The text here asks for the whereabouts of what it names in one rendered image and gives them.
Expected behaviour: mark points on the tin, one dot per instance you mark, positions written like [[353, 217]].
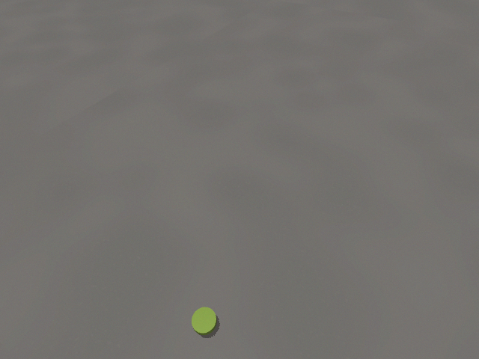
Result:
[[204, 320]]

